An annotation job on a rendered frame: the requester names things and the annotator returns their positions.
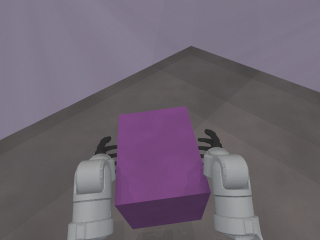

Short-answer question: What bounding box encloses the left robot hand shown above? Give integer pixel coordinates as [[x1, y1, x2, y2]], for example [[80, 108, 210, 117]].
[[95, 136, 118, 174]]

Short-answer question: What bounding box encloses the right robot hand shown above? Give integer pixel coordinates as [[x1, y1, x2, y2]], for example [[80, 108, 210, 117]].
[[197, 129, 223, 165]]

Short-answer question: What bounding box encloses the right robot forearm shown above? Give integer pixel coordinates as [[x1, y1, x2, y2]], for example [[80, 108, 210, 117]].
[[203, 147, 263, 240]]

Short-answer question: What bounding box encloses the carton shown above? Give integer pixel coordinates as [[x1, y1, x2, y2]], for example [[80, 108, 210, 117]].
[[114, 106, 211, 229]]

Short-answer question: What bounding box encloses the left robot forearm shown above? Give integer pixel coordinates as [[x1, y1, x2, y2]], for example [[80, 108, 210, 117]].
[[67, 153, 116, 240]]

